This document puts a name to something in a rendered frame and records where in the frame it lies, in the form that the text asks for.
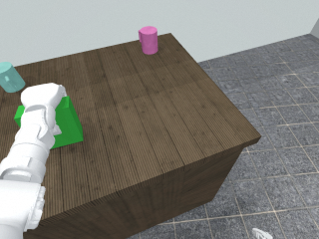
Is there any robot left forearm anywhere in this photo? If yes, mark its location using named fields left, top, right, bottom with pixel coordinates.
left=0, top=102, right=56, bottom=184

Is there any sponge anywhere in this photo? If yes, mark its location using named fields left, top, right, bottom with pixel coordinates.
left=14, top=96, right=84, bottom=149

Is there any robot left hand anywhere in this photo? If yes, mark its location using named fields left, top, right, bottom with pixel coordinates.
left=21, top=83, right=67, bottom=135

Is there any table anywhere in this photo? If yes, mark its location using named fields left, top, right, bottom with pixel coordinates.
left=0, top=33, right=262, bottom=239

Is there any robot right hand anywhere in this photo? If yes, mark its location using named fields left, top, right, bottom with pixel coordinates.
left=252, top=228, right=273, bottom=239

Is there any robot left upper arm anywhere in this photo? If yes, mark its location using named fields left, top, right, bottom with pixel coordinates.
left=0, top=179, right=46, bottom=239

